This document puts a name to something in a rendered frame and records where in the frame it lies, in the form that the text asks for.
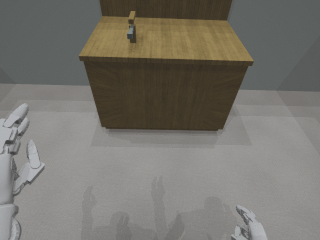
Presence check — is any robot right hand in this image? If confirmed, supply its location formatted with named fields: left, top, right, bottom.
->
left=231, top=205, right=268, bottom=240

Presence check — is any robot left forearm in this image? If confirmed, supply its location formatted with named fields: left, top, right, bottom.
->
left=0, top=203, right=22, bottom=240

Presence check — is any tap lever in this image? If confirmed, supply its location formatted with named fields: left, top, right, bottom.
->
left=127, top=24, right=134, bottom=39

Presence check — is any counter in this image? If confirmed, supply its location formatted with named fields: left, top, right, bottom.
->
left=79, top=0, right=254, bottom=131

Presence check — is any robot left hand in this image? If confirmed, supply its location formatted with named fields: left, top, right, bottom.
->
left=0, top=103, right=45, bottom=205

